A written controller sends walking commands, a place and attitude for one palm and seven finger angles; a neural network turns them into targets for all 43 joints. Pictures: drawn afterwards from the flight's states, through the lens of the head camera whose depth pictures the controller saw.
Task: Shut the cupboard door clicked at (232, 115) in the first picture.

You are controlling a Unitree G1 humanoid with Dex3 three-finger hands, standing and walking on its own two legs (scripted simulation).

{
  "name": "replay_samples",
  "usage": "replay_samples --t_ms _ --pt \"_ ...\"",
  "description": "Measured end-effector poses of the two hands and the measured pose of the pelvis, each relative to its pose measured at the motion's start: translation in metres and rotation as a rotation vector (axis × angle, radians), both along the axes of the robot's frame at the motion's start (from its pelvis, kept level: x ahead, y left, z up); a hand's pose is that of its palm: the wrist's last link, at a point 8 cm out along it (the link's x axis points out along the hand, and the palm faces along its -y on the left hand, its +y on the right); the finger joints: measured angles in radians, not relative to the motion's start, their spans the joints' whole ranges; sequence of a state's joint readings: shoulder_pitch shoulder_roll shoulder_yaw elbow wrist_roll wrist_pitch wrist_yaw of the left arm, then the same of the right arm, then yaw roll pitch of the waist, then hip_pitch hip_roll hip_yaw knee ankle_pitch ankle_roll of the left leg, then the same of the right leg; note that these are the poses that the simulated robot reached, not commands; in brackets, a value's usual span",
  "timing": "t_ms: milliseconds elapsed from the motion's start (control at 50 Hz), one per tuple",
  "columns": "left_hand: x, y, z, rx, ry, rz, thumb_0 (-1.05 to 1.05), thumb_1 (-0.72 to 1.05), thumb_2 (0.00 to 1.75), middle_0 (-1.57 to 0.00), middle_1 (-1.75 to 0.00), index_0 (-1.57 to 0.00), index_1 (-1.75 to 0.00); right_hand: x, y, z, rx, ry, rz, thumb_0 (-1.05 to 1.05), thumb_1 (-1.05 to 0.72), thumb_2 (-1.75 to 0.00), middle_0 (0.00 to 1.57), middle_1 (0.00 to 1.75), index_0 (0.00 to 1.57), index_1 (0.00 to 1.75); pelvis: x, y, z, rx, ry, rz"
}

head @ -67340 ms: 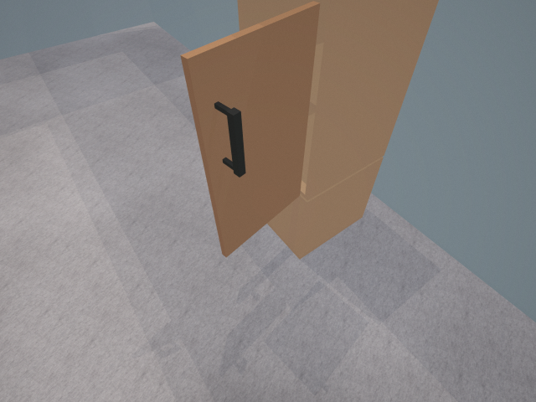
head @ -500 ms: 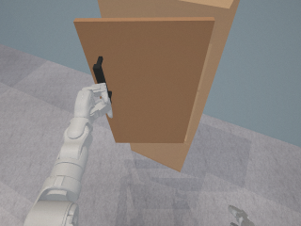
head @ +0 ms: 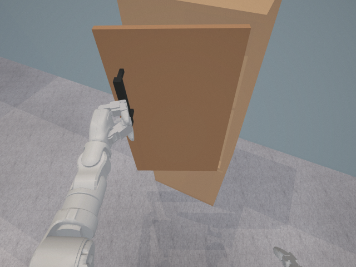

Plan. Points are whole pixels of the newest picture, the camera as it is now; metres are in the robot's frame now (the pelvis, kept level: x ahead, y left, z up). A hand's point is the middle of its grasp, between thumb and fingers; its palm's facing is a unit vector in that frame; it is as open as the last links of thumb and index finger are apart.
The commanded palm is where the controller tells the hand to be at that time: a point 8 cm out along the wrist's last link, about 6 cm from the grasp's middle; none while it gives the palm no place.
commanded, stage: push the door shut along its arc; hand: left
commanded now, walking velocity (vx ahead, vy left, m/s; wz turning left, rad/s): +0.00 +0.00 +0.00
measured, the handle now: (125, 99) +0.51 +0.15 +0.10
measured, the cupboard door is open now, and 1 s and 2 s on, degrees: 25 8 0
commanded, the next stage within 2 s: pull the fist back off the door in 1.88 s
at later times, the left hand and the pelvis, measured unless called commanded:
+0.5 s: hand (132, 105) +0.47 +0.12 +0.11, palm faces -0.14 -0.99 -0.02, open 3.2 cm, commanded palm +0.46 +0.17 +0.10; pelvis -0.01 +0.01 -0.01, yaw +1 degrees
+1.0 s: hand (151, 92) +0.52 +0.08 +0.11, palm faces -0.28 -0.96 -0.02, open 3.1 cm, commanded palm +0.53 +0.14 +0.10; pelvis +0.00 +0.02 -0.02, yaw +0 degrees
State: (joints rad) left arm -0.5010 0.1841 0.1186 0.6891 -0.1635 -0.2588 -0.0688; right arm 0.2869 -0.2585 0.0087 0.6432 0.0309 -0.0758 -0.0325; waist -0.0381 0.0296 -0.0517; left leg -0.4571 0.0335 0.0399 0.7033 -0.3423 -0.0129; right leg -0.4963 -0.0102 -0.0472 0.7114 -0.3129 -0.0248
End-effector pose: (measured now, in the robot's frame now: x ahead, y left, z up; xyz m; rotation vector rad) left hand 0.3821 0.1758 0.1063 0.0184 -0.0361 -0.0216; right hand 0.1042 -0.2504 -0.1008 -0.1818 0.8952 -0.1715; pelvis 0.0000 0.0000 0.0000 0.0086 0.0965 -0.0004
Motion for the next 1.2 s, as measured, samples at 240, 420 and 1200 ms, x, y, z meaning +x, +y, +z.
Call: replay_samples --t_ms 240,420,1200 --pt "0.038 -0.002 0.004 0.015 0.014 -0.059 0.02 0.90 0.90 -1.31 -1.50 -1.30 -1.50 -0.014 0.004 -0.005 -0.019 0.041 -0.012 0.01 -0.90 -0.90 0.20 0.30 0.20 0.30 -0.009 0.004 -0.005 -0.003 0.030 0.008" --pt "0.063 0.004 0.005 0.004 0.034 -0.099 0.02 0.90 0.90 -1.33 -1.50 -1.32 -1.50 -0.060 0.000 -0.018 -0.029 0.182 -0.052 0.01 -0.90 -0.90 0.20 0.30 0.20 0.30 -0.007 0.009 -0.010 -0.006 0.077 0.009" --pt "0.168 -0.063 0.003 -0.001 0.081 -0.314 0.02 0.90 0.91 -1.30 -1.50 -1.30 -1.50 -0.138 0.000 -0.027 -0.058 0.413 -0.178 0.01 -0.90 -0.90 0.20 0.30 0.21 0.30 0.001 0.012 -0.029 -0.020 0.247 -0.004"
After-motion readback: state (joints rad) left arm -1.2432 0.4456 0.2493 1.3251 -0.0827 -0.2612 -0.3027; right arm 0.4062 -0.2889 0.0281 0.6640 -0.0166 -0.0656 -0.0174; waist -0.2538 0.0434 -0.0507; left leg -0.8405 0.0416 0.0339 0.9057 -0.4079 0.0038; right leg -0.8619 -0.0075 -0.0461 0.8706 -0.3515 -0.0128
